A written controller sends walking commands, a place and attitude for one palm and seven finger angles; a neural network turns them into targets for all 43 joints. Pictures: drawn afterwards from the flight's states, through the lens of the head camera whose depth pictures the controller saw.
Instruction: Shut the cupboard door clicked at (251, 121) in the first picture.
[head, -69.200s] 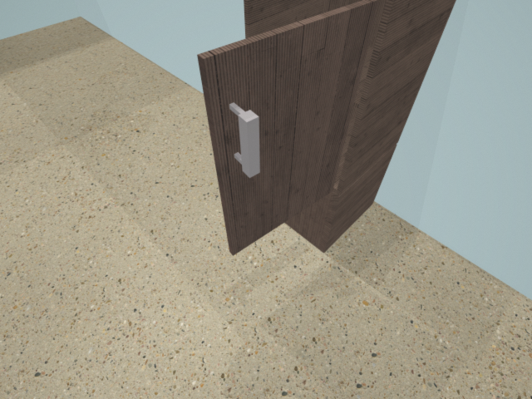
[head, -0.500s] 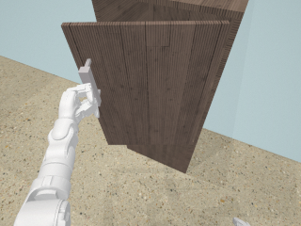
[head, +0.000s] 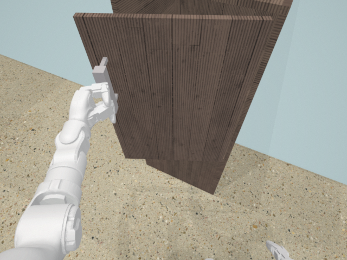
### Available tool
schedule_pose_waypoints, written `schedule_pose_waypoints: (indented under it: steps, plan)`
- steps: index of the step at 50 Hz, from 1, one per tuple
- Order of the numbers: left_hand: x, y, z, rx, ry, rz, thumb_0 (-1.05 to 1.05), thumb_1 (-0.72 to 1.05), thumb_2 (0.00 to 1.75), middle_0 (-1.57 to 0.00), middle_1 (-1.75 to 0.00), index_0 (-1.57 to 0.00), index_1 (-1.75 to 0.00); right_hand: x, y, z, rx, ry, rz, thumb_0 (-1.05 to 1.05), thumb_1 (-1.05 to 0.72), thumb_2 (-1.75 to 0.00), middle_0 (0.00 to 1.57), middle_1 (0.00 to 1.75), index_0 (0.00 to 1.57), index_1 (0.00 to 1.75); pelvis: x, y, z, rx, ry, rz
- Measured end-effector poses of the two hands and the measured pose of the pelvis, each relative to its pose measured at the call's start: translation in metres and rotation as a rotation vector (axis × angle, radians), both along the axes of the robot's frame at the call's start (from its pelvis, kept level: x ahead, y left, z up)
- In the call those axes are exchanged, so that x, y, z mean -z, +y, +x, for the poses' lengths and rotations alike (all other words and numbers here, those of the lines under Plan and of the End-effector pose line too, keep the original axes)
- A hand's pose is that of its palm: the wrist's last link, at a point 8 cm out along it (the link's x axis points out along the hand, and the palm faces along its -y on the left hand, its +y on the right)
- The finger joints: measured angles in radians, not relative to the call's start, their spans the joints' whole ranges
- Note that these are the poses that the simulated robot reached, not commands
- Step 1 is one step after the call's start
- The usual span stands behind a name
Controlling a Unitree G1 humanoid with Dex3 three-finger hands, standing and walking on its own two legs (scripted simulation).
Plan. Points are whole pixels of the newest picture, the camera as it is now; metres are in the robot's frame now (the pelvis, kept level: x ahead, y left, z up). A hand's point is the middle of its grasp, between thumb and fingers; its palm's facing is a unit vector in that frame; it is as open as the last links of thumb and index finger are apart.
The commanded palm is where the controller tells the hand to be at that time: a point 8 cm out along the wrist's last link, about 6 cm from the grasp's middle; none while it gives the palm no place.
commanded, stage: push the door shut along its arc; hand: left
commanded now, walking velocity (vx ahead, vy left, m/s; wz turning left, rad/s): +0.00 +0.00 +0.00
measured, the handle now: (108, 85) +0.52 +0.17 +0.11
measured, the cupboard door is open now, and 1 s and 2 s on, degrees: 24 5 0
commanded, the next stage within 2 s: pull the fist back off the door in 1.64 s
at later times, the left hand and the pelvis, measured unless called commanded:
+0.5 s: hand (117, 91) +0.49 +0.15 +0.11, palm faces -0.19 -0.98 -0.02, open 3.4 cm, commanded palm +0.49 +0.18 +0.11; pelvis -0.01 +0.01 -0.01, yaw +0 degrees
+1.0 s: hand (138, 74) +0.55 +0.10 +0.12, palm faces -0.32 -0.95 +0.01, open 3.1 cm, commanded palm +0.56 +0.15 +0.11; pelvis +0.00 +0.01 -0.02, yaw -1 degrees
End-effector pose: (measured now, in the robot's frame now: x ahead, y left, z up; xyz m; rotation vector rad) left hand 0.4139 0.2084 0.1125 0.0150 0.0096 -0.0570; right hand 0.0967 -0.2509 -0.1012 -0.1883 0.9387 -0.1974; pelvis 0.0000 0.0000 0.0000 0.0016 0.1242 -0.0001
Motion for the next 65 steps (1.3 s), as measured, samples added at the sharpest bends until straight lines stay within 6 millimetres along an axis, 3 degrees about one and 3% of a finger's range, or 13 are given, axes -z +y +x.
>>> schedule_pose_waypoints:
  steps: [7,18,28,40,65]
  plan:
    - [-0.001,0.004,0.015,0.039,0.015,0.000,0.02,0.89,0.92,-1.30,-1.50,-1.30,-1.50,0.007,-0.003,-0.024,0.016,0.064,-0.017,0.01,-0.90,-0.90,0.20,0.30,0.20,0.30,0.004,0.002,-0.004,-0.008,0.022,-0.005]
    - [-0.002,0.003,0.046,0.096,0.023,-0.004,0.02,0.95,0.96,-1.30,-1.50,-1.30,-1.50,0.013,-0.009,-0.080,0.072,0.201,-0.054,0.01,-0.90,-0.90,0.20,0.30,0.20,0.30,0.011,0.009,-0.011,-0.008,0.080,-0.012]
    - [-0.003,-0.018,0.075,0.169,0.036,0.010,0.02,0.99,0.98,-1.30,-1.50,-1.30,-1.50,0.016,-0.005,-0.116,0.104,0.304,-0.063,0.01,-0.90,-0.90,0.20,0.30,0.20,0.30,0.016,0.014,-0.011,-0.010,0.126,-0.021]
    - [-0.002,-0.029,0.115,0.201,0.046,0.002,0.01,0.91,0.91,-1.30,-1.50,-1.30,-1.50,0.017,0.000,-0.133,0.151,0.357,-0.059,0.01,-0.90,-0.90,0.20,0.30,0.20,0.30,0.022,0.014,-0.005,0.007,0.189,-0.025]
    - [-0.010,-0.080,0.164,0.326,0.059,-0.002,0.01,0.90,0.90,-1.30,-1.50,-1.30,-1.50,0.019,0.000,-0.143,0.209,0.440,-0.065,0.00,-0.90,-0.90,0.20,0.30,0.20,0.30,0.028,0.010,0.008,0.021,0.252,-0.026]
